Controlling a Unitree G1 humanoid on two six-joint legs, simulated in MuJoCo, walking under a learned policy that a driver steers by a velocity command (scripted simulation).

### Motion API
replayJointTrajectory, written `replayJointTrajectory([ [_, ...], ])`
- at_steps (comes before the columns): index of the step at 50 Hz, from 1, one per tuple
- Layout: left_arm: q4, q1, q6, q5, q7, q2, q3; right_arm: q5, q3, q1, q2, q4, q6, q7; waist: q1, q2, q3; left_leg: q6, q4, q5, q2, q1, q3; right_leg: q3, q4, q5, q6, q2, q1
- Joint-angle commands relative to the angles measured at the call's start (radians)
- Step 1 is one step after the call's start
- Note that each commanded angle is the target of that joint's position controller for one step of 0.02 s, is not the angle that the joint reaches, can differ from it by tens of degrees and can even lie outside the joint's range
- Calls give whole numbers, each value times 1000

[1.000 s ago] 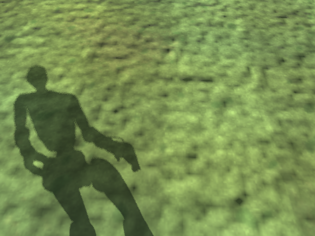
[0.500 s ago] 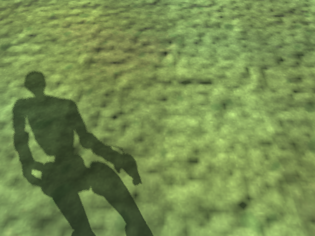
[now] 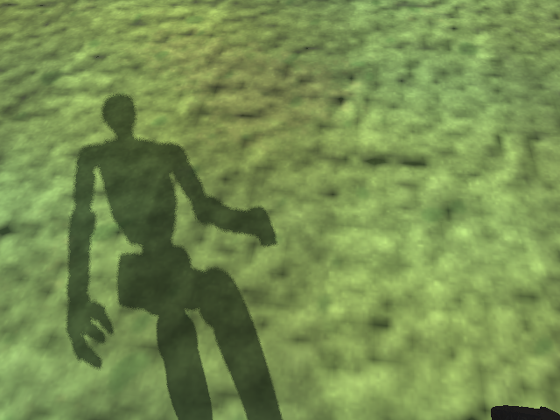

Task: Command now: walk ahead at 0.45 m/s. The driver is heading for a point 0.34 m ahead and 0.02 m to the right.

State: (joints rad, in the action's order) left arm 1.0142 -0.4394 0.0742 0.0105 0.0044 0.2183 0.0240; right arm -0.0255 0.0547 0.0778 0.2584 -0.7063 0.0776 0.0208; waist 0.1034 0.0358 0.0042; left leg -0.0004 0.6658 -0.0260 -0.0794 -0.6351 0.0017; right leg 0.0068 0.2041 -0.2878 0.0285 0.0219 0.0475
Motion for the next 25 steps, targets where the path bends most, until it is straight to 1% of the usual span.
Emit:
replayJointTrajectory([
  [1,-31,-18,7,13,7,190,38,-7,-2,-152,45,108,18,14,-14,-131,121,-17,-87,45,22,15,-13,-127,-80,263,148,-259,-85],
  [3,-30,-11,2,14,6,200,45,-4,4,-150,69,114,22,21,-41,-132,113,-50,-122,2,32,49,-13,-119,-34,357,132,-283,-32],
  [4,-34,1,-2,12,6,212,49,-1,13,-115,89,108,23,22,-70,-141,82,-68,-131,-23,52,118,-27,-106,22,505,121,-283,-14],
  [5,-39,14,-6,9,6,222,53,3,27,-32,116,86,23,18,-123,-149,20,-91,-135,-43,83,244,-52,-78,132,695,105,-264,-12],
  [6,-46,21,-12,3,6,210,49,2,50,137,154,33,19,10,-204,-137,-83,-121,-136,-46,104,467,-67,-41,326,795,79,-218,-70],
  [7,-75,22,-13,-19,7,172,33,11,69,333,217,-8,13,-3,-272,-33,-233,-178,-107,-79,-70,790,132,-8,646,540,47,-163,-294],
  [8,-84,-123,8,-9,-3,11,-11,24,76,375,291,-31,12,6,-187,280,-402,-334,-278,-359,-321,1077,651,-34,1007,-206,-6,32,-640],
  [9,-70,-64,30,20,-9,130,19,24,51,352,190,-27,13,5,-216,191,-349,-316,-393,-379,-317,1000,759,-156,1128,-268,1,5,-737],
  [10,-109,45,39,38,-8,193,38,23,36,249,157,-19,17,2,-191,132,-174,-271,-382,-185,-289,845,574,-123,1149,-194,7,-42,-784],
  [11,-118,92,39,27,1,184,37,25,26,169,134,-11,20,3,-154,36,-114,-252,-377,69,-250,694,420,-94,1115,-115,0,-91,-731],
  [12,-117,106,31,7,8,171,42,31,19,120,106,-12,24,10,-119,3,-74,-238,-383,259,-202,577,299,-83,1060,-83,-10,-117,-676],
  [13,-113,80,15,1,11,151,43,40,14,100,89,-20,30,14,-84,24,-78,-226,-399,361,-172,506,221,-88,1017,-62,-14,-140,-601],
  [14,-108,62,0,2,13,126,40,42,11,92,77,-32,36,17,-67,27,-80,-230,-415,425,-157,465,181,-82,981,-51,-21,-139,-558],
  [15,-104,51,-11,1,14,105,38,44,9,92,77,-46,41,16,-53,25,-78,-240,-425,494,-150,429,142,-72,945,-40,-29,-133,-532],
  [16,-109,57,-19,-4,16,98,38,47,10,91,87,-60,43,13,-42,25,-73,-246,-432,540,-145,403,111,-68,898,-15,-37,-128,-524],
  [18,-135,114,-28,-17,18,88,32,47,11,85,105,-81,36,-1,-39,31,-65,-246,-437,570,-129,380,55,-63,752,67,-52,-131,-522],
  [19,-143,145,-29,-21,16,83,28,46,11,81,111,-88,28,-8,-45,33,-68,-233,-435,554,-111,371,24,-56,670,125,-54,-129,-496],
  [21,-157,217,-30,-19,10,82,23,44,12,104,130,-109,16,-17,-76,38,-74,-216,-436,504,-97,376,1,-40,543,225,-53,-111,-455],
  [22,-163,244,-32,-17,8,92,24,43,13,122,139,-123,10,-19,-89,35,-77,-214,-434,467,-102,390,7,-39,503,254,-54,-103,-441],
  [25,-182,303,-39,-17,8,120,30,35,11,141,143,-159,-7,-21,-104,34,-64,-214,-409,345,-126,432,45,-51,415,224,-43,-90,-424],
])
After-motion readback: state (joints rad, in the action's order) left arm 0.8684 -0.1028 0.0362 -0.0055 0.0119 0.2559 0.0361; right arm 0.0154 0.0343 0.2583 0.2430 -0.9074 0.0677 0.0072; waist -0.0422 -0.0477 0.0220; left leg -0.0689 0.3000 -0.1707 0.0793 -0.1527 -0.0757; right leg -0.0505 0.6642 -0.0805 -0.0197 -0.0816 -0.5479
